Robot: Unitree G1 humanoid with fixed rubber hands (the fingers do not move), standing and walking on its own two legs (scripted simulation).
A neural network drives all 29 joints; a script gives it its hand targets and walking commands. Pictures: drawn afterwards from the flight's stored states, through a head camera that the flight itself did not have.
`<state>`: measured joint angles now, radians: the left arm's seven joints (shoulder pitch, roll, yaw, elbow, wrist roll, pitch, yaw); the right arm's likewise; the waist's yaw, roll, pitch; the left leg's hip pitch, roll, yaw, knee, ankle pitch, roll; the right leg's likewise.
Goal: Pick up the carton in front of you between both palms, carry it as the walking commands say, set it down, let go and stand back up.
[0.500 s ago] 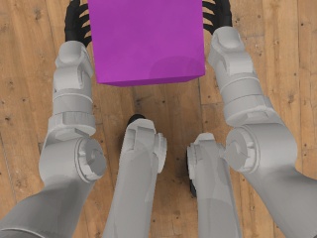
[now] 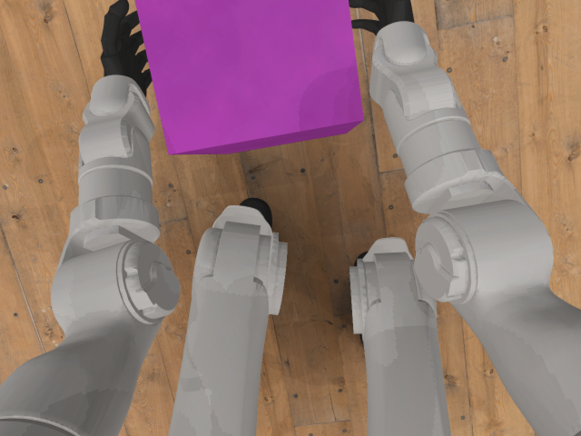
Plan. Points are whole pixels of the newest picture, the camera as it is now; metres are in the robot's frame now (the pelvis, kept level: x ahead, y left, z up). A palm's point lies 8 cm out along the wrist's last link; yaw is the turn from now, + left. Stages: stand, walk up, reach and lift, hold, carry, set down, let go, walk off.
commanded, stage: set down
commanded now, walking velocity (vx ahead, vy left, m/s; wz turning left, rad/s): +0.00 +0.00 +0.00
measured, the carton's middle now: (264, 67) +0.49 +0.15 -0.25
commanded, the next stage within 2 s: none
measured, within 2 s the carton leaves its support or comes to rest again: rests again in 0.26 s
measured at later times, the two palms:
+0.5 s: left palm (140, 79) +0.44 +0.29 -0.19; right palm (396, 36) +0.53 +0.00 -0.19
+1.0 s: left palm (100, 94) +0.41 +0.35 -0.21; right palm (403, 49) +0.53 -0.02 -0.22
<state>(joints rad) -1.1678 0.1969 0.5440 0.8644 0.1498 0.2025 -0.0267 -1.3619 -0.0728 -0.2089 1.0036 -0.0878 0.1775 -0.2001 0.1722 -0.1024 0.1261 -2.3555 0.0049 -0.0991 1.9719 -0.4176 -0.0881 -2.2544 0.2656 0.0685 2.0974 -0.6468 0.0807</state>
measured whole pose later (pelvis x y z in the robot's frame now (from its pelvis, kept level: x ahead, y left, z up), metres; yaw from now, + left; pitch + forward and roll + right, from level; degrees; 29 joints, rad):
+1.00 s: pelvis -0.02 +0.01 -0.02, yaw +1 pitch +39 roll +0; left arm -1.29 0.43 0.40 1.20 -0.16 -0.06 0.00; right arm -1.43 -0.29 0.07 1.04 0.13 0.09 -0.13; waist 0.17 -0.04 0.38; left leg -2.32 0.06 -0.04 2.03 -0.39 -0.02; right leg -2.22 0.15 0.05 2.17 -0.63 0.06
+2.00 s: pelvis +0.03 +0.02 +0.19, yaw +4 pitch +45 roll -3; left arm -0.88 0.27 0.41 0.74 -0.04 0.15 -0.07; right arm -1.02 -0.15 -0.17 0.76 -0.05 0.22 -0.10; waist 0.15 -0.06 -0.11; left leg -1.80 -0.02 -0.06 1.34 -0.33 -0.02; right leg -1.68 0.08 0.05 1.43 -0.54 0.04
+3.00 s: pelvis +0.13 +0.01 +0.37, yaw +7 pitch +2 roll +1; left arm 0.24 0.22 0.04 0.42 -0.01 0.05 -0.07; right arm 0.20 -0.20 -0.05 0.46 -0.02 0.03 0.03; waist 0.01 -0.02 0.05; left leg -0.26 -0.02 -0.05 0.40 -0.18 -0.03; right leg -0.14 0.02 0.07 0.46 -0.34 -0.02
